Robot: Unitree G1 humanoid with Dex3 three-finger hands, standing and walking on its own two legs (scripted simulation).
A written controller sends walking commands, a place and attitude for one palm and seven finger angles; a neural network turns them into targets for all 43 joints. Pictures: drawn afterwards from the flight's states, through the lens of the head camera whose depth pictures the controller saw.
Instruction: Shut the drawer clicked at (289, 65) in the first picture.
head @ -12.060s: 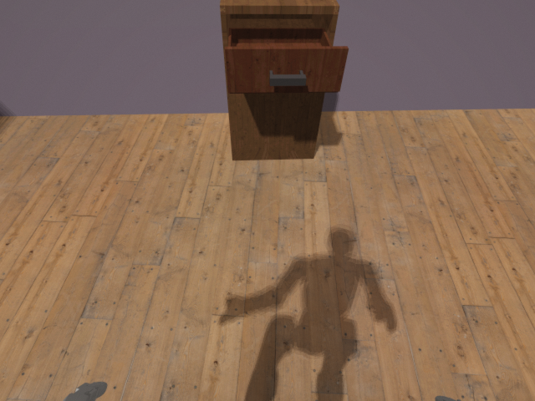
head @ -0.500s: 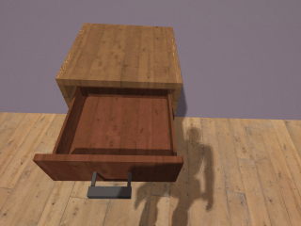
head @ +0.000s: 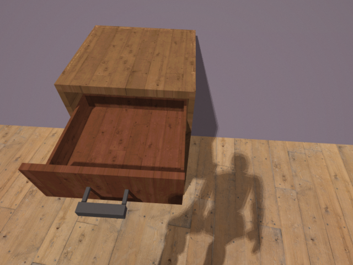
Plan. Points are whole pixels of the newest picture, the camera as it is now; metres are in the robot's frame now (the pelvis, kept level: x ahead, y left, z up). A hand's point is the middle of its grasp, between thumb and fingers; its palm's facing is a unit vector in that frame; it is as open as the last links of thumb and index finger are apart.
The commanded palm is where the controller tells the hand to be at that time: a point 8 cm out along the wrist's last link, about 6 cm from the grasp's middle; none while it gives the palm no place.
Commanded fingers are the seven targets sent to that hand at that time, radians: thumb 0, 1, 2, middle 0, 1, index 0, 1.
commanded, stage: come to a stop and stand still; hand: left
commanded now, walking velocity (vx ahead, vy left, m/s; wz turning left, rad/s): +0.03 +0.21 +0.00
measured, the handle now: (104, 201) +0.28 +0.21 -0.08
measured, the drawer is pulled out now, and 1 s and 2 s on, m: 0.30 0.30 0.30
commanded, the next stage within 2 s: look again from close up in 1.14 s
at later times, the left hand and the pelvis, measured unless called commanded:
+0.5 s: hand out of the picture -0.01 +0.23 -0.17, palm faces +0.07 -0.98 -0.21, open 7.3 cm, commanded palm none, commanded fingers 0.00 0.90 0.90 -0.20 -0.30 -0.20 -0.30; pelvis -0.01 +0.04 +0.01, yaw +1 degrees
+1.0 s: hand out of the picture +0.00 +0.23 -0.17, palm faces +0.04 -0.99 -0.16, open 7.3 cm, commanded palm none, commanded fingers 0.00 0.90 0.90 -0.20 -0.30 -0.20 -0.30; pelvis +0.01 +0.07 +0.01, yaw +0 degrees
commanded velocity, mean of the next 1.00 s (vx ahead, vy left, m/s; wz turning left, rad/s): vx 0.00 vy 0.03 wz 0.00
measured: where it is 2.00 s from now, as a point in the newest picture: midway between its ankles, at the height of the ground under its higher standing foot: outside the picture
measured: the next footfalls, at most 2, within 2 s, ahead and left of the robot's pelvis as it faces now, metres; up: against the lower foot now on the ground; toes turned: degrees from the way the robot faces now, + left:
left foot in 0.34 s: +0.03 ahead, +0.15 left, +0.00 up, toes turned +3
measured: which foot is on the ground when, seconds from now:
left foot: up 0.00-0.32, down 0.34-1.00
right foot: down 0.00-1.00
